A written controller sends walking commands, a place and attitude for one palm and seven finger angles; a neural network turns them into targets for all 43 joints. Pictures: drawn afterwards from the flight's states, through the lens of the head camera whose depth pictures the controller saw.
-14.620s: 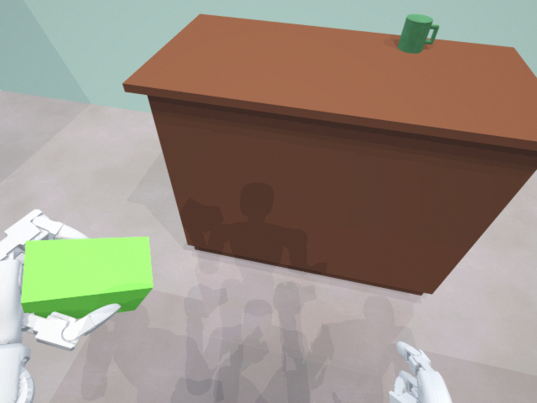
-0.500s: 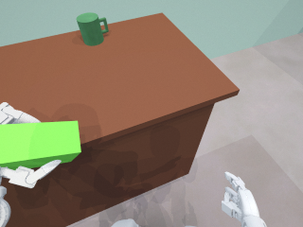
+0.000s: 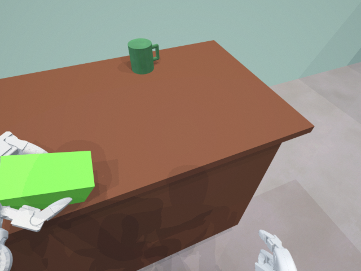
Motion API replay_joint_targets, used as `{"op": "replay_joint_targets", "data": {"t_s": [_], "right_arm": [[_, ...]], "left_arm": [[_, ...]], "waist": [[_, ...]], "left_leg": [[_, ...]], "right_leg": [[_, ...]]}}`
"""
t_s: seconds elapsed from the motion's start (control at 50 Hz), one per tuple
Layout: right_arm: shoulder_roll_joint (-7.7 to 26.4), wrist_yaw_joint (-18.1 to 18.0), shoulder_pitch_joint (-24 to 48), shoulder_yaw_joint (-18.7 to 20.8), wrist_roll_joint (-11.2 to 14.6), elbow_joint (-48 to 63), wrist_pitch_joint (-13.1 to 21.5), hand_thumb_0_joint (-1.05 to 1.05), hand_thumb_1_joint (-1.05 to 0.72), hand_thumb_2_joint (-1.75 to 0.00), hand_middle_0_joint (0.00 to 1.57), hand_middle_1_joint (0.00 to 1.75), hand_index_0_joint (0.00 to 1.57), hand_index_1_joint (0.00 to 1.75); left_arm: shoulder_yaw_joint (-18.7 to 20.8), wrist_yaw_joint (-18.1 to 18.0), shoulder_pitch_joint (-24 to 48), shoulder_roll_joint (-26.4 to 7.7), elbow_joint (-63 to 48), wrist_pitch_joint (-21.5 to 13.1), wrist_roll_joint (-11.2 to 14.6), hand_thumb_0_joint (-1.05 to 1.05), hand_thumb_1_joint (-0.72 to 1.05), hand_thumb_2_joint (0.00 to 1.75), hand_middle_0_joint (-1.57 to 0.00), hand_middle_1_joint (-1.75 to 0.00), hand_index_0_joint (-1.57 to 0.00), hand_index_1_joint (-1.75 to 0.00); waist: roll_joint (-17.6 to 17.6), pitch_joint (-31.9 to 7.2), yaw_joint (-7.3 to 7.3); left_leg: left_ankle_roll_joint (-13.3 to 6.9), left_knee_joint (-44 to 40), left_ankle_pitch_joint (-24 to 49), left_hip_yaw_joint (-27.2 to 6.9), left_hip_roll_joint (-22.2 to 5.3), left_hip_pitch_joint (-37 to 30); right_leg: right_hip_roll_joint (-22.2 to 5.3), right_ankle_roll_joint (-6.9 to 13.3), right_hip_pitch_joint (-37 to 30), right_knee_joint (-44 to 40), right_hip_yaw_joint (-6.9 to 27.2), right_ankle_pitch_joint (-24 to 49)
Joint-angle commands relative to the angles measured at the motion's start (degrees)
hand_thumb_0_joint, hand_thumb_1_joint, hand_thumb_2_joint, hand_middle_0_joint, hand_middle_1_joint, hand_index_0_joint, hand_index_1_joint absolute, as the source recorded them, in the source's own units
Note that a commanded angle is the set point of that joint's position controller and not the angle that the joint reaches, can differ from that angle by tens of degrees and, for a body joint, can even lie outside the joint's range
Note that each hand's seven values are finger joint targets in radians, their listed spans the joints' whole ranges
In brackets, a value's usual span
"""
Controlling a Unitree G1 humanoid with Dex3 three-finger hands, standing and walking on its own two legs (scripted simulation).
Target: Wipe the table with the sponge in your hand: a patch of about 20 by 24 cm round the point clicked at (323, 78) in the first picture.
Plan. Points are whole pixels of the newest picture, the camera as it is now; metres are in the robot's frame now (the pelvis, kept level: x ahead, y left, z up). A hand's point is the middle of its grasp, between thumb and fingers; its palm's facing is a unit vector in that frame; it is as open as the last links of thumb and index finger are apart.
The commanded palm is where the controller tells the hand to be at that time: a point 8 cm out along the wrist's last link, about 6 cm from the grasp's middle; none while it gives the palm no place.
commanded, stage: come to a stop and stand still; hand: left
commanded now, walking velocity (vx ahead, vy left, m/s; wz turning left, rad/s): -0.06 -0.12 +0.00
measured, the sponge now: (62, 181) +0.22 +0.22 +0.16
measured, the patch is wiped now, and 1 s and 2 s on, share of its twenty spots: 0.00 0.00 0.00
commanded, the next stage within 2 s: look again from close up in 1.20 s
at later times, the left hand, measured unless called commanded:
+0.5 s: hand (43, 181) +0.21 +0.24 +0.17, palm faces +0.35 -0.82 -0.44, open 10.1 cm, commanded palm +0.15 +0.27 +0.18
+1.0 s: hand (27, 176) +0.22 +0.27 +0.17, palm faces +0.36 -0.86 -0.37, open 10.1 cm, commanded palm +0.16 +0.31 +0.18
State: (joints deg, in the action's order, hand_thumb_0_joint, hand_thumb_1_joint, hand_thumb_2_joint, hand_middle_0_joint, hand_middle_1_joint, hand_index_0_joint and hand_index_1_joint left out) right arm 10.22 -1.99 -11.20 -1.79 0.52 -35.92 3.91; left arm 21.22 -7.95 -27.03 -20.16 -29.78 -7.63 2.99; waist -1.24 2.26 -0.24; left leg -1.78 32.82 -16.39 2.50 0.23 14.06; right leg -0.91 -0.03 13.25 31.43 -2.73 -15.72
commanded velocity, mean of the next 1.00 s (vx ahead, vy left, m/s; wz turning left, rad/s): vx -0.01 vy -0.01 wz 0.00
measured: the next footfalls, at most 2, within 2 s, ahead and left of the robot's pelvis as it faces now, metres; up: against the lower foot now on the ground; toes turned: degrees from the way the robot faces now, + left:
none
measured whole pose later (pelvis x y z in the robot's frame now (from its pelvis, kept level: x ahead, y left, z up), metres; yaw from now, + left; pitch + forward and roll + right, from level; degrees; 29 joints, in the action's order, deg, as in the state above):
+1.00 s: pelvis +0.00 +0.03 +0.01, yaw +0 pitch -1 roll -1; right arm 10.5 -0.6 -10.9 -2.2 0.8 -32.5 7.2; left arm 19.1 -5.1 -23.0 -21.1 -26.0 -11.4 2.1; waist 1.3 3.2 -1.6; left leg -3.9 26.7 -13.1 3.2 1.9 12.6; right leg 0.7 -0.5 10.8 23.6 -0.1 -11.7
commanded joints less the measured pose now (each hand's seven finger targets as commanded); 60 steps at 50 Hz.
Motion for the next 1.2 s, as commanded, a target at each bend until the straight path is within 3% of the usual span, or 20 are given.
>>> {"op": "replay_joint_targets", "data": {"t_s": [0.0,0.04,0.1,0.16,0.22,0.24,0.26,0.28,0.34,0.36,0.4,0.44,0.46,0.48,0.56,0.68,0.74,0.92,1.08,1.18], "right_arm": [[6.9,-2.3,7.2,2.3,-0.6,10.2,3.5,0.0,-0.9,-0.9,0.2,0.3,0.2,0.3],[6.9,-2.3,6.6,2.4,-0.9,10.4,4.4,0.0,-0.9,-0.9,0.2,0.3,0.2,0.3],[7.3,-2.1,6.6,2.6,-1.3,10.4,5.4,0.0,-0.9,-0.9,0.2,0.3,0.2,0.3],[7.7,-1.8,7.1,3.1,-1.0,10.9,4.9,0.0,-0.9,-0.9,0.2,0.3,0.2,0.3],[7.5,-2.1,6.9,3.1,-0.9,10.7,3.8,0.0,-0.9,-0.9,0.2,0.3,0.2,0.3],[11.1,-1.6,-4.3,4.0,-2.8,11.1,6.5,0.0,-0.9,-0.9,0.2,0.3,0.2,0.3],[5.9,-1.2,3.6,3.5,1.4,7.0,5.4,0.0,-0.9,-0.9,0.2,0.3,0.2,0.3],[7.9,-0.1,2.4,5.0,-0.5,9.3,5.8,0.0,-0.9,-0.9,0.2,0.3,0.2,0.3],[8.8,2.7,2.5,5.4,1.6,12.7,5.2,0.0,-0.9,-0.9,0.2,0.3,0.2,0.3],[8.0,3.6,3.5,5.0,2.1,13.2,5.3,0.0,-0.9,-0.9,0.2,0.3,0.2,0.3],[8.7,3.3,4.6,4.8,2.0,14.4,4.9,0.0,-0.9,-0.9,0.2,0.3,0.2,0.3],[8.4,1.9,5.3,4.0,1.5,14.7,4.9,0.0,-0.9,-0.9,0.2,0.3,0.2,0.3],[8.4,1.2,6.2,3.7,1.2,14.2,4.6,0.0,-0.9,-0.9,0.2,0.3,0.2,0.3],[7.9,0.6,5.9,3.3,1.0,14.6,4.7,0.0,-0.9,-0.9,0.2,0.3,0.2,0.3],[7.9,-0.7,6.3,2.9,0.3,13.3,5.8,0.0,-0.9,-0.9,0.2,0.3,0.2,0.3],[8.0,-0.1,5.0,2.8,0.2,12.1,7.2,0.0,-0.9,-0.9,0.2,0.3,0.2,0.3],[8.1,0.3,5.1,2.9,0.4,12.4,7.3,0.0,-0.9,-0.9,0.2,0.3,0.2,0.3],[8.0,0.7,5.0,2.8,0.3,12.4,6.6,0.0,-0.9,-0.9,0.2,0.3,0.2,0.3],[7.8,1.0,5.1,2.7,0.5,12.9,4.9,0.0,-0.9,-0.9,0.2,0.3,0.2,0.3],[8.0,1.0,5.6,2.8,0.5,13.1,4.3,0.0,-0.9,-0.9,0.2,0.3,0.2,0.3]], "left_arm": [[4.1,-0.9,8.1,-7.6,-8.5,-2.0,0.0,0.0,0.1,1.3,-1.2,-1.6,-1.2,-1.6],[3.0,-1.1,8.1,-7.2,-9.8,-1.8,-0.4,0.0,0.1,1.3,-1.2,-1.6,-1.2,-1.6],[3.1,-1.4,6.9,-8.2,-13.2,-1.7,-0.7,0.0,0.1,1.3,-1.2,-1.6,-1.2,-1.6],[5.5,-1.7,3.5,-9.8,-13.4,-1.7,-0.3,0.0,0.1,1.3,-1.2,-1.6,-1.2,-1.6],[5.9,-2.1,1.5,-8.7,-10.4,-1.6,0.5,0.0,0.1,1.3,-1.2,-1.6,-1.2,-1.6],[37.8,-0.6,66.9,-58.1,-27.1,-9.6,-10.1,0.0,0.1,1.3,-1.2,-1.6,-1.2,-1.6],[20.9,0.6,46.0,-30.8,2.2,-7.2,-3.7,0.0,0.1,1.3,-1.2,-1.6,-1.2,-1.6],[12.7,1.9,30.8,-19.9,8.0,-6.1,-3.0,0.0,0.1,1.3,-1.2,-1.6,-1.2,-1.6],[2.8,4.3,7.9,-7.6,1.5,-5.9,0.3,0.0,0.1,1.3,-1.2,-1.6,-1.2,-1.6],[-0.1,4.4,2.9,-3.7,0.0,-5.6,1.0,0.0,0.1,1.3,-1.2,-1.6,-1.2,-1.6],[1.5,3.7,2.0,-7.1,-3.5,-4.2,0.1,0.0,0.1,1.3,-1.2,-1.6,-1.2,-1.6],[4.4,2.8,5.1,-10.5,-3.6,-4.1,-0.2,0.0,0.1,1.3,-1.2,-1.6,-1.2,-1.6],[8.5,1.8,5.8,-14.7,-4.2,-4.2,-0.4,0.0,0.1,1.3,-1.2,-1.6,-1.2,-1.6],[6.9,1.9,7.8,-12.4,-4.6,-4.6,-0.2,0.0,0.1,1.3,-1.2,-1.6,-1.2,-1.6],[8.5,0.7,14.7,-15.0,-8.9,-6.9,-0.6,0.0,0.1,1.3,-1.2,-1.6,-1.2,-1.6],[4.8,1.4,10.3,-9.9,-3.7,-7.7,-0.7,0.0,0.1,1.3,-1.2,-1.6,-1.2,-1.6],[3.9,1.7,8.7,-9.4,-5.0,-7.6,-0.7,0.0,0.1,1.3,-1.2,-1.6,-1.2,-1.6],[4.9,1.5,8.5,-10.3,-7.6,-7.1,-0.7,0.0,0.1,1.3,-1.2,-1.6,-1.2,-1.6],[4.0,1.8,8.0,-9.2,-7.5,-6.3,-0.7,0.0,0.1,1.3,-1.2,-1.6,-1.2,-1.6],[3.7,1.6,8.7,-9.2,-8.7,-6.1,-1.0,0.0,0.1,1.3,-1.2,-1.6,-1.2,-1.6]], "waist": [[-10.3,-2.3,0.15],[-7.7,-4.0,-0.28],[-8.8,-8.5,-0.8],[-3.5,-10.6,-1.02],[-3.0,-10.2,-0.87],[6.5,2.8,0.76],[-8.1,-4.5,-0.25],[-13.1,-11.8,-1.71],[-4.3,-13.5,-1.88],[-0.5,-14.5,-2.11],[7.2,-10.1,-1.99],[12.2,-5.6,-1.66],[10.4,-4.7,-1.77],[9.2,-4.0,-1.09],[-4.6,-3.8,-0.94],[-2.4,-4.8,-1.27],[-0.5,-5.6,-1.45],[-2.0,-8.6,-1.39],[-2.6,-8.8,-1.32],[-4.4,-8.1,-1.31]], "left_leg": [[2.3,-23.5,1.8,-17.7,-11.5,-2.8],[1.2,-20.5,10.3,-13.9,-11.1,-7.0],[2.8,-14.8,23.0,-8.5,-8.5,-8.1],[3.2,-12.4,17.3,-5.5,-5.4,-1.9],[2.3,-11.9,10.1,-4.5,-4.1,-1.5],[-0.3,-5.5,16.1,-5.1,-6.4,7.3],[0.5,-6.1,19.2,-6.0,-9.6,-4.1],[1.6,-7.6,17.8,-5.0,-6.5,-8.8],[0.0,-6.5,12.4,-2.8,-4.9,-5.9],[0.0,-6.9,12.8,-2.5,-5.1,-6.7],[0.1,-7.1,6.7,-2.2,-5.2,-3.7],[0.5,-6.7,-0.1,-2.0,-3.6,-2.5],[0.7,-6.4,-0.9,-1.5,-3.4,-3.7],[0.5,-6.1,-1.9,-2.0,-2.7,-3.1],[0.1,-7.3,-3.1,-2.8,-2.6,-3.7],[0.2,-11.7,-3.3,-5.0,-3.5,-1.2],[0.1,-12.5,0.2,-5.4,-3.8,-1.2],[0.8,-11.7,13.9,-5.6,-4.8,-4.5],[1.9,-10.9,20.9,-6.4,-5.5,-6.1],[1.9,-12.2,14.1,-6.3,-5.4,-4.4]], "right_leg": [[2.5,-0.6,3.5,2.7,2.0,-3.2],[1.8,-0.3,2.9,-3.0,2.1,-1.3],[1.9,0.3,-4.3,-11.7,1.3,7.1],[0.7,1.2,-11.3,-11.6,3.1,16.6],[-1.0,1.6,-9.5,-13.6,6.0,16.0],[-3.5,-3.5,3.1,-15.9,5.8,13.5],[-7.9,2.9,6.4,-8.2,4.1,6.3],[-3.7,4.3,2.2,-5.0,6.4,9.5],[-3.3,-0.6,-3.7,-8.0,9.0,14.7],[-2.7,-0.7,-5.3,-7.7,7.2,15.6],[-2.7,-1.1,-4.0,-10.9,7.9,10.9],[-3.5,0.0,1.7,-15.8,9.9,-1.7],[-3.6,1.0,4.5,-16.8,10.3,-5.9],[-4.3,1.8,5.6,-17.2,10.5,-9.3],[-3.9,2.6,5.6,-16.7,12.5,-8.8],[-1.3,1.7,-0.8,-13.9,7.7,-1.2],[-0.7,1.2,-3.1,-12.8,6.7,3.7],[-0.6,1.0,-5.4,-9.0,4.2,13.6],[-0.1,0.7,-5.1,-8.1,2.4,13.2],[-0.3,0.9,-5.8,-8.9,2.7,11.7]]}}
